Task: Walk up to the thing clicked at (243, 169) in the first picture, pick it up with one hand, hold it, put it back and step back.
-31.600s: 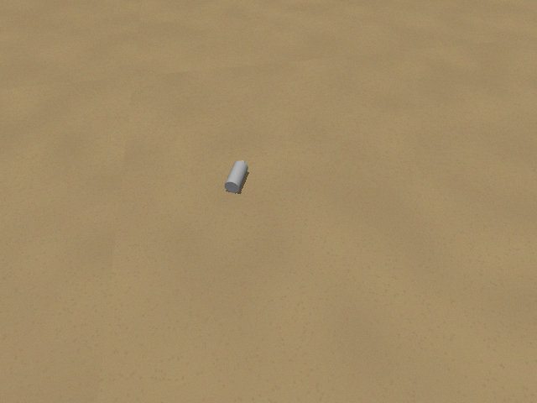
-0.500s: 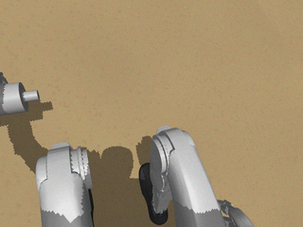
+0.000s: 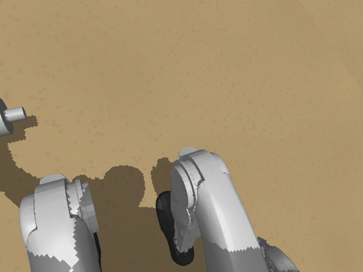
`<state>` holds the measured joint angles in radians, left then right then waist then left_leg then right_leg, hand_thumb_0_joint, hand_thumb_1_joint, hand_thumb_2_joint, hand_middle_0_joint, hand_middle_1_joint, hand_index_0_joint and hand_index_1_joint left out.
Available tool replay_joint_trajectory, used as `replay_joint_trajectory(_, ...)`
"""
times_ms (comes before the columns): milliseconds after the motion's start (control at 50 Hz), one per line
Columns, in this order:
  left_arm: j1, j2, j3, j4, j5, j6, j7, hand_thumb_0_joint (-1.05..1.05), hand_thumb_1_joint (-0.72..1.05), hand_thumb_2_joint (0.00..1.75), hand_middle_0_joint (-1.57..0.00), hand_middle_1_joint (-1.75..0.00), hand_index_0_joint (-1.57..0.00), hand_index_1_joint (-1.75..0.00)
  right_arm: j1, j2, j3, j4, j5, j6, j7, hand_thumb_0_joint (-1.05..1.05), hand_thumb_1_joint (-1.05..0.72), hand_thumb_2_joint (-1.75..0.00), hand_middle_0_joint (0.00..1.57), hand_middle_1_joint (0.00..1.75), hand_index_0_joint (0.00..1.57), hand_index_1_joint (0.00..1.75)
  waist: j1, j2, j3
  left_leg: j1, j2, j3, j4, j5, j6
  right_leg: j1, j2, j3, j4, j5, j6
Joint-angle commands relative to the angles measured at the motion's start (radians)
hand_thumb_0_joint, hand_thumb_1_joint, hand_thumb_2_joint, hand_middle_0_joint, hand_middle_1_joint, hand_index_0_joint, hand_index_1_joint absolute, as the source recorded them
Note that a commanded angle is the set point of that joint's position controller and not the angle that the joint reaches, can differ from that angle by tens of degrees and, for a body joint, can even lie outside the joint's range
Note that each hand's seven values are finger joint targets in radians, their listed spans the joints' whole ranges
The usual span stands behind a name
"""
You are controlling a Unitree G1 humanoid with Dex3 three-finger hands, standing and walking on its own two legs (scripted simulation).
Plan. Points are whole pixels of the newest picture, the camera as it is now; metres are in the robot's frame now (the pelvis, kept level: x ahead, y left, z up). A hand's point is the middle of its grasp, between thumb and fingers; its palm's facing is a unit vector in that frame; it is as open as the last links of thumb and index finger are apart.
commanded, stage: rest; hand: left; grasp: from above
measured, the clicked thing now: out of the picture +0.43 +0.34 -0.24
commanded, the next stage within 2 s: open in 0.98 s
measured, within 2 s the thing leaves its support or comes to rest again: rests again in 0.82 s
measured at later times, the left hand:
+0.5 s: hand out of the picture +0.41 +0.35 -0.24, palm faces -0.48 -0.15 -0.86, open 10.4 cm
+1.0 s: hand out of the picture +0.42 +0.35 -0.25, palm faces -0.47 -0.16 -0.87, open 10.4 cm
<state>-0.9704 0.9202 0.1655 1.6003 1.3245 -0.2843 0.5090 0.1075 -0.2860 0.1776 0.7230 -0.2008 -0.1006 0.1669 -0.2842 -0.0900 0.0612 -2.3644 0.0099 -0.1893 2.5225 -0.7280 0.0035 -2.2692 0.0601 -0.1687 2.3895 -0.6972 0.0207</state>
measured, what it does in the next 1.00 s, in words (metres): stands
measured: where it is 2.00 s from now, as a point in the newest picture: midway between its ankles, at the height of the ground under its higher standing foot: (136, 256)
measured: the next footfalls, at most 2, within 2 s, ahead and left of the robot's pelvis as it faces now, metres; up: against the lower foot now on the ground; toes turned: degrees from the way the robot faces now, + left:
none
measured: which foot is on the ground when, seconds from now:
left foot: down 0.00-1.00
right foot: down 0.00-1.00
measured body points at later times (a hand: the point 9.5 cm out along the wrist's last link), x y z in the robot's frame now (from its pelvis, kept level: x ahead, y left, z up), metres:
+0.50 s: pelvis +0.00 +0.00 +0.00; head +0.26 +0.12 +0.33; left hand +0.43 +0.36 -0.19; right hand +0.07 -0.26 -0.07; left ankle +0.06 +0.12 -0.27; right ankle +0.10 -0.11 -0.27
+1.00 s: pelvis +0.00 +0.00 -0.01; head +0.27 +0.13 +0.33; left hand +0.44 +0.35 -0.20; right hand +0.07 -0.26 -0.07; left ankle +0.06 +0.12 -0.27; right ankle +0.10 -0.11 -0.27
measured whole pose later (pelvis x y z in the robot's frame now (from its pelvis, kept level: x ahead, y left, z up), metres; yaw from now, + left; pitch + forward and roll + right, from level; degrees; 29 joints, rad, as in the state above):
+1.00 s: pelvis +0.00 +0.00 -0.01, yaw -2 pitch +28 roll -14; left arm -1.00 1.04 0.16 1.72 1.32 -0.28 0.59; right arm 0.07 -0.33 0.27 0.68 -0.26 -0.19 0.21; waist -0.33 -0.15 0.14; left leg -2.35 0.01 -0.24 2.57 -0.73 0.01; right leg -2.24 0.08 -0.21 2.40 -0.68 0.03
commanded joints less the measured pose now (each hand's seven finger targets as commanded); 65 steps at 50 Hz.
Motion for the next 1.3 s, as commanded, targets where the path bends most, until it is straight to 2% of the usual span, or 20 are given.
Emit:
replay_joint_trajectory(0, -0.259, 0.271, 0.015, -0.09, -0.022, 0.005, 0.064, 0.0, 0.73, 0.9, -1.05, -0.77, -1.06, -0.76, 0.192, -0.289, -0.083, 0.0, -0.003, -0.006, -0.004, 0.0, -0.9, -0.9, 0.2, 0.3, 0.2, 0.3, -0.009, 0.452, -0.679, 0.517, 0.012, 0.08, -0.251, 0.265, 0.016, 0.337, 0.041, -0.053, -0.205, 0.287, -0.053)
replay_joint_trajectory(100, -0.28, 0.28, 0.001, -0.107, -0.014, 0.009, 0.071, 0.0, 0.74, 0.87, -1.06, -0.75, -1.07, -0.74, 0.176, -0.3, -0.074, -0.008, -0.007, -0.018, -0.002, 0.0, -0.9, -0.9, 0.2, 0.3, 0.2, 0.3, -0.014, 0.489, -0.672, 0.552, 0.015, 0.067, -0.258, 0.267, 0.008, 0.312, 0.041, -0.067, -0.191, 0.279, -0.056)
replay_joint_trajectory(200, -0.249, 0.343, 0.063, -0.06, -0.014, 0.013, 0.085, 0.0, 0.75, 0.9, -1.07, -0.76, -1.08, -0.76, 0.192, -0.324, -0.074, -0.007, -0.019, -0.024, 0.001, 0.0, -0.9, -0.9, 0.2, 0.3, 0.2, 0.3, -0.024, 0.47, -0.65, 0.526, 0.016, 0.062, -0.254, 0.266, 0.008, 0.333, 0.04, -0.074, -0.192, 0.285, -0.053)
replay_joint_trajectory(240, -0.271, 0.286, 0.014, -0.071, -0.017, 0.01, 0.081, 0.0, 0.76, 0.89, -1.08, -0.77, -1.09, -0.76, 0.162, -0.312, -0.065, -0.026, -0.022, -0.029, 0.003, 0.0, -0.9, -0.9, 0.2, 0.3, 0.2, 0.3, -0.029, 0.489, -0.639, 0.529, 0.015, 0.064, -0.257, 0.248, 0.005, 0.32, 0.039, -0.074, -0.189, 0.27, -0.056)
replay_joint_trajectory(320, -0.279, 0.299, -0.001, -0.067, -0.021, 0.004, 0.076, 0.0, 0.74, 0.89, -1.07, -0.77, -1.07, -0.76, 0.166, -0.321, -0.058, -0.026, -0.022, -0.041, 0.007, 0.0, -0.9, -0.9, 0.2, 0.3, 0.2, 0.3, -0.041, 0.472, -0.634, 0.521, 0.018, 0.062, -0.236, 0.249, 0.012, 0.336, 0.043, -0.072, -0.196, 0.28, -0.049)
replay_joint_trajectory(380, -0.237, 0.343, 0.048, -0.048, -0.021, -0.003, 0.092, 0.0, 0.72, 0.9, -1.06, -0.76, -1.06, -0.76, 0.184, -0.327, -0.051, -0.012, -0.031, -0.039, 0.007, 0.0, -0.9, -0.9, 0.2, 0.3, 0.2, 0.3, -0.034, 0.472, -0.652, 0.53, 0.019, 0.06, -0.236, 0.29, 0.007, 0.377, 0.043, -0.077, -0.193, 0.315, -0.049)
replay_joint_trajectory(440, -0.253, 0.332, 0.032, -0.025, -0.018, -0.005, 0.089, 0.0, 0.75, 0.89, -1.07, -0.76, -1.08, -0.76, 0.18, -0.326, -0.04, -0.015, -0.041, -0.042, 0.012, 0.0, -0.9, -0.9, 0.2, 0.3, 0.2, 0.3, -0.062, 0.451, -0.607, 0.507, 0.022, 0.054, -0.224, 0.263, 0.012, 0.354, 0.046, -0.081, -0.198, 0.295, -0.046)
replay_joint_trajectory(520, -0.238, 0.362, 0.043, -0.051, -0.019, -0.007, 0.104, 0.0, 0.72, 0.91, -1.06, -0.76, -1.06, -0.76, 0.163, -0.336, -0.039, -0.015, -0.038, -0.047, 0.014, 0.0, -0.9, -0.9, 0.2, 0.3, 0.2, 0.3, -0.034, 0.495, -0.653, 0.549, 0.026, 0.045, -0.242, 0.289, 0.003, 0.369, 0.049, -0.086, -0.181, 0.309, -0.051)
replay_joint_trajectory(600, -0.241, 0.358, 0.036, -0.019, -0.015, -0.004, 0.112, 0.0, 0.71, 0.9, -1.04, -0.76, -1.04, -0.76, 0.155, -0.346, -0.034, -0.024, -0.042, -0.05, 0.018, 0.0, -0.9, -0.9, 0.2, 0.3, 0.2, 0.3, -0.052, 0.481, -0.595, 0.519, 0.024, 0.039, -0.248, 0.245, 0.003, 0.327, 0.049, -0.098, -0.177, 0.272, -0.052)
replay_joint_trajectory(620, -0.293, 0.319, -0.014, -0.068, -0.018, -0.011, 0.11, 0.0, 0.71, 0.88, -1.05, -0.74, -1.05, -0.74, 0.132, -0.331, -0.022, -0.038, -0.041, -0.054, 0.019, 0.0, -0.9, -0.9, 0.2, 0.3, 0.2, 0.3, -0.05, 0.509, -0.604, 0.524, 0.024, 0.042, -0.248, 0.238, 0.004, 0.328, 0.05, -0.093, -0.184, 0.269, -0.052)
replay_joint_trajectory(640, -0.252, 0.366, 0.028, -0.033, -0.018, -0.007, 0.119, 0.0, 0.71, 0.88, -1.06, -0.74, -1.06, -0.74, 0.133, -0.348, -0.028, -0.03, -0.044, -0.055, 0.016, 0.0, -0.9, -0.9, 0.2, 0.3, 0.2, 0.3, -0.044, 0.495, -0.622, 0.537, 0.028, 0.039, -0.245, 0.249, 0.005, 0.347, 0.05, -0.094, -0.188, 0.283, -0.049)
replay_joint_trajectory(680, -0.267, 0.307, -0.026, -0.025, -0.016, -0.005, 0.12, 0.0, 0.69, 0.86, -1.04, -0.73, -1.04, -0.73, 0.142, -0.331, -0.013, -0.024, -0.043, -0.06, 0.024, 0.0, -0.9, -0.9, 0.2, 0.3, 0.2, 0.3, -0.055, 0.49, -0.604, 0.519, 0.028, 0.041, -0.239, 0.255, 0.003, 0.345, 0.052, -0.09, -0.176, 0.293, -0.051)
replay_joint_trajectory(780, -0.257, 0.408, 0.043, -0.018, -0.003, 0.004, 0.136, 0.0, 0.72, 0.86, -1.06, -0.72, -1.06, -0.72, 0.16, -0.367, -0.016, -0.028, -0.049, -0.074, 0.028, 0.0, -0.9, -0.9, 0.2, 0.3, 0.2, 0.3, -0.06, 0.488, -0.594, 0.524, 0.028, 0.039, -0.237, 0.258, 0.005, 0.357, 0.049, -0.097, -0.182, 0.295, -0.046)
replay_joint_trajectory(940, -0.262, 0.354, -0.018, 0.004, -0.02, 0.01, 0.117, 0.0, 0.7, 0.86, -1.05, -0.71, -1.05, -0.71, 0.128, -0.362, -0.005, -0.046, -0.047, -0.091, 0.037, 0.0, -0.9, -0.9, 0.2, 0.3, 0.2, 0.3, -0.073, 0.503, -0.566, 0.532, 0.034, 0.027, -0.233, 0.244, 0.001, 0.338, 0.05, -0.097, -0.174, 0.283, -0.048)
replay_joint_trajectory(1000, -0.208, 0.413, 0.041, 0.025, -0.026, 0.009, 0.125, 0.0, 0.71, 0.85, -1.06, -0.71, -1.06, -0.71, 0.14, -0.368, -0.002, -0.043, -0.042, -0.085, 0.037, 0.0, -0.9, -0.9, 0.2, 0.3, 0.2, 0.3, -0.049, 0.476, -0.556, 0.511, 0.033, 0.02, -0.243, 0.251, -0.001, 0.349, 0.049, -0.106, -0.174, 0.282, -0.048)
replay_joint_trajectory(1020, -0.204, 0.364, 0.006, 0.01, -0.028, 0.003, 0.119, 0.0, 0.7, 0.86, -1.06, -0.7, -1.06, -0.71, 0.121, -0.362, -0.007, -0.049, -0.045, -0.084, 0.038, 0.0, -0.9, -0.9, 0.2, 0.3, 0.2, 0.3, -0.05, 0.49, -0.566, 0.515, 0.034, 0.024, -0.244, 0.253, -0.001, 0.36, 0.054, -0.097, -0.178, 0.283, -0.051)
replay_joint_trajectory(1060, -0.231, 0.379, 0.012, -0.003, -0.03, 0.0, 0.119, 0.0, 0.68, 0.86, -1.04, -0.72, -1.03, -0.72, 0.13, -0.357, -0.001, -0.048, -0.049, -0.079, 0.036, 0.0, -0.9, -0.9, 0.2, 0.3, 0.2, 0.3, -0.061, 0.477, -0.583, 0.503, 0.036, 0.031, -0.229, 0.258, 0.006, 0.388, 0.058, -0.093, -0.19, 0.299, -0.046)
replay_joint_trajectory(1120, -0.266, 0.349, -0.023, -0.041, -0.041, -0.007, 0.111, 0.0, 0.44, 0.76, -0.8, -0.69, -0.79, -0.68, 0.117, -0.359, 0.002, -0.06, -0.044, -0.083, 0.037, 0.0, -0.89, -0.9, 0.2, 0.3, 0.2, 0.3, -0.068, 0.486, -0.588, 0.523, 0.033, 0.027, -0.23, 0.269, 0.005, 0.367, 0.055, -0.101, -0.189, 0.305, -0.044)
replay_joint_trajectory(1180, -0.217, 0.406, 0.03, 0.003, -0.031, -0.009, 0.119, 0.0, 0.2, 0.7, -0.57, -0.68, -0.57, -0.67, 0.145, -0.374, 0.0, -0.038, -0.047, -0.08, 0.036, 0.0, -0.89, -0.9, 0.2, 0.3, 0.2, 0.3, -0.063, 0.485, -0.569, 0.534, 0.036, 0.013, -0.243, 0.273, -0.002, 0.364, 0.052, -0.111, -0.178, 0.301, -0.047)
replay_joint_trajectory(1280, -0.246, 0.365, -0.005, 0.007, -0.031, -0.012, 0.12, 0.0, -0.17, 0.7, -0.37, -0.73, -0.38, -0.72, 0.125, -0.367, 0.001, -0.048, -0.049, -0.083, 0.038, 0.0, -0.89, -0.9, 0.2, 0.3, 0.2, 0.3, -0.076, 0.47, -0.553, 0.51, 0.036, 0.024, -0.231, 0.234, 0.005, 0.356, 0.056, -0.106, -0.191, 0.28, -0.044)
